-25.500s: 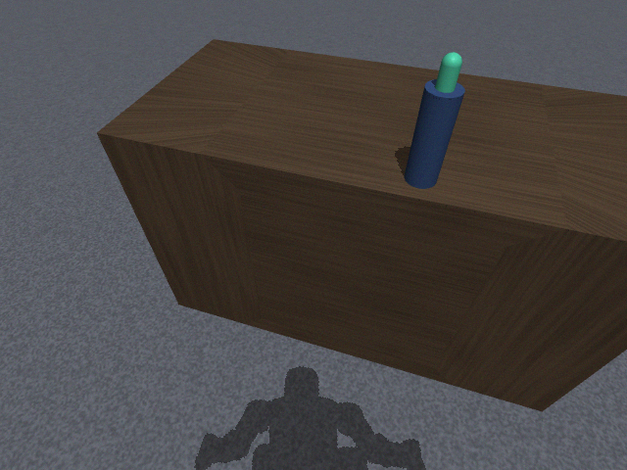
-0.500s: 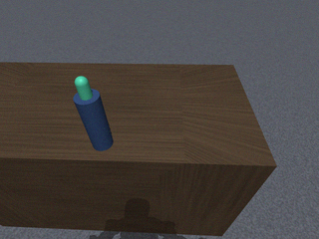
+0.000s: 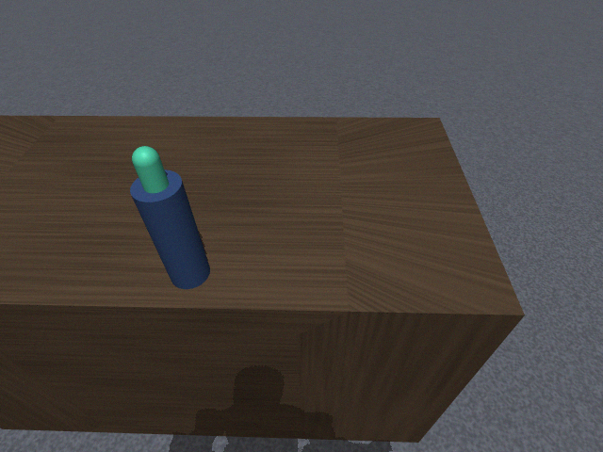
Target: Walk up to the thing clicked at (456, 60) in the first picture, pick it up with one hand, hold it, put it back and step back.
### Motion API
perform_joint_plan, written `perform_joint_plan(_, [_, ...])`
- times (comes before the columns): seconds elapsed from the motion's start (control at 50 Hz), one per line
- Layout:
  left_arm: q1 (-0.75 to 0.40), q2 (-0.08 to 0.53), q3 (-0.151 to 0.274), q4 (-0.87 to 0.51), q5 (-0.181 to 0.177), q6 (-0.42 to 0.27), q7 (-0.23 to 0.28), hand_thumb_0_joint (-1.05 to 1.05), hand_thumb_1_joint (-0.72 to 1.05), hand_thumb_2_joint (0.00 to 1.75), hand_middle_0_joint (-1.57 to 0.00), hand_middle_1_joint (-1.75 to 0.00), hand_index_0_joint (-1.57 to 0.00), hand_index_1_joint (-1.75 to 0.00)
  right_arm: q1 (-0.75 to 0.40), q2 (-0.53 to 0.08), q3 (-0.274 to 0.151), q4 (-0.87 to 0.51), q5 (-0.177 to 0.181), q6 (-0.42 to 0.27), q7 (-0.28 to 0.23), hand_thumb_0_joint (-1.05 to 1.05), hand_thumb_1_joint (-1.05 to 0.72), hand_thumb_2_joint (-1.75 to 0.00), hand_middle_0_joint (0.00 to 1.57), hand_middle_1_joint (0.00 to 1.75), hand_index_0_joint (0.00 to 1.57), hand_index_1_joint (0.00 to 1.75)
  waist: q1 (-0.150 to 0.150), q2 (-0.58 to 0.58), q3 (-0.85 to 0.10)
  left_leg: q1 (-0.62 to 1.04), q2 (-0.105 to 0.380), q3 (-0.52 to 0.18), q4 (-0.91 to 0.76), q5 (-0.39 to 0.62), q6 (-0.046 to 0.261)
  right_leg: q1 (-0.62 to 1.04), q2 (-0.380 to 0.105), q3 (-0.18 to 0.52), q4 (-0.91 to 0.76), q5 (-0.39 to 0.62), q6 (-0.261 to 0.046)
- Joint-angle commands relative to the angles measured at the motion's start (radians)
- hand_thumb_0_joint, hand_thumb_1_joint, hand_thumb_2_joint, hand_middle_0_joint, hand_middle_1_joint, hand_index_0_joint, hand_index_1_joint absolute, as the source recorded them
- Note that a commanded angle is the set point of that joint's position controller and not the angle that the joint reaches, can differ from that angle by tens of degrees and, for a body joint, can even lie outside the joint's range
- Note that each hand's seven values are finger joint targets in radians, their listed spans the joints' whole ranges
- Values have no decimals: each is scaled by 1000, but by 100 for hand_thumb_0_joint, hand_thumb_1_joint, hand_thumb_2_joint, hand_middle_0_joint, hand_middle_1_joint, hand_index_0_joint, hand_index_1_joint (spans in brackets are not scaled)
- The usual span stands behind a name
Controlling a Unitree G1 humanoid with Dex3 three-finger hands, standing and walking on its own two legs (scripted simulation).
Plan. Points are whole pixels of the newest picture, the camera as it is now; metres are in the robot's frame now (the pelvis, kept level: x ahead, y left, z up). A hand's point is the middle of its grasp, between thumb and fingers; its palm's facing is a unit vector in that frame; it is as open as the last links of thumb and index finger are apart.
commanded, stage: home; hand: left
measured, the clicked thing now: (170, 221) +0.42 +0.22 +0.09
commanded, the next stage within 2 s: stand in 0.72 s
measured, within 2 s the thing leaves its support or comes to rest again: neither
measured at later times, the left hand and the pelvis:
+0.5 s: hand out of the picture +0.08 +0.25 -0.15, palm faces -0.04 -0.94 -0.35, open 17.5 cm; pelvis +0.01 +0.00 +0.00, yaw -1 degrees
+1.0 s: hand out of the picture +0.09 +0.26 -0.15, palm faces -0.04 -0.94 -0.35, open 15.9 cm; pelvis +0.01 +0.00 +0.00, yaw -1 degrees
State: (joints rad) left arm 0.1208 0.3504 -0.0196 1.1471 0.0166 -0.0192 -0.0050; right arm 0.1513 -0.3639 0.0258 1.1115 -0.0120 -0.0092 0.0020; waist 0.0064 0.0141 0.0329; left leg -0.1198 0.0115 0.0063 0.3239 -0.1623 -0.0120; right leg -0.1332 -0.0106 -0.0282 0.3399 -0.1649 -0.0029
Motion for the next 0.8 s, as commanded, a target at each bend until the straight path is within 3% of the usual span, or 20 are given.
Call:
perform_joint_plan(0.0, [-49,217,37,-52,-5,-15,15,0,-58,4,-5,-5,-5,-5,-38,-202,-41,-50,-1,-19,-10,0,-90,-90,20,30,20,30,-4,-16,-19,-38,109,-111,-68,8,29,5,-114,124,-78,30,-15])
perform_joint_plan(0.02, [-47,220,38,-52,-5,-15,15,0,-56,5,-5,-5,-5,-5,-40,-203,-43,-47,-2,-17,-9,0,-90,-90,20,30,20,30,-2,-19,-14,-34,108,-110,-70,-7,30,-2,-113,123,-84,2,-15])
perform_joint_plan(0.1, [-48,223,40,-54,-5,-19,15,0,-58,4,-5,-5,-5,-5,-46,-208,-46,-51,0,-23,-10,0,-90,-90,20,30,20,30,-3,-14,-67,7,118,-108,-56,109,27,40,-123,123,-62,132,-18])
perform_joint_plan(0.16, [-53,222,40,-55,-5,-20,15,0,-57,4,-5,-5,-5,-5,-45,-207,-47,-50,0,-21,-12,0,-90,-90,20,30,20,30,-6,-22,-68,16,119,-97,-46,117,30,40,-127,126,-68,162,-17])
perform_joint_plan(0.42, [-58,218,46,-53,-6,-13,15,0,-58,4,-5,-5,-5,-5,-62,-203,-52,-48,-2,-20,-12,0,-90,-90,20,30,20,30,-3,-18,-35,11,117,-99,-76,61,26,23,-118,122,-82,82,-19])
perform_joint_plan(0.64, [-50,215,47,-55,-5,-15,16,0,-55,5,-5,-5,-5,-5,-55,-199,-48,-50,0,-22,-14,0,-90,-90,20,30,20,30,-4,-15,-70,34,126,-90,-63,127,32,53,-126,125,-66,172,-19])
perform_joint_plan(0.78, [-49,220,48,-56,-7,-13,17,0,-55,5,-5,-5,-5,-5,-52,-197,-49,-48,-1,-20,-13,0,-90,-90,20,30,20,30,-5,-18,-47,22,123,-93,-73,82,29,35,-123,124,-79,114,-19])
